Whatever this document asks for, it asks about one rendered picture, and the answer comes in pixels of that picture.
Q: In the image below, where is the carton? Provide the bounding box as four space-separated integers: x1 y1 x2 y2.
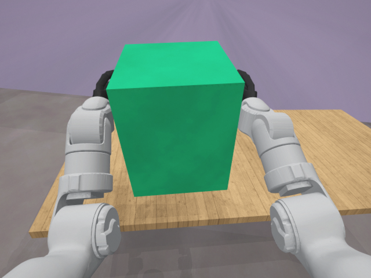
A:
106 41 245 197

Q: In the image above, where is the robot left forearm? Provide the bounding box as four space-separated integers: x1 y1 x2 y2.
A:
48 97 114 248

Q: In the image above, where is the robot left hand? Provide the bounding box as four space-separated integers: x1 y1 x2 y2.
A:
92 70 114 99

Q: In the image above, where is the table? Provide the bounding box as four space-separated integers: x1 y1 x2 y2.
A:
29 109 371 239

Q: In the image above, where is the robot right upper arm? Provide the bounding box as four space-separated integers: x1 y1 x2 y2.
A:
270 192 371 278

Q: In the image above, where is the robot right forearm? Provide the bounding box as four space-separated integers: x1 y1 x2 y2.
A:
238 97 345 237

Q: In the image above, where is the robot right hand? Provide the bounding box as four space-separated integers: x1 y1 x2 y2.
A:
237 70 257 101

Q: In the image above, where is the robot left upper arm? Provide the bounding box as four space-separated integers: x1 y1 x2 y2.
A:
2 203 121 278

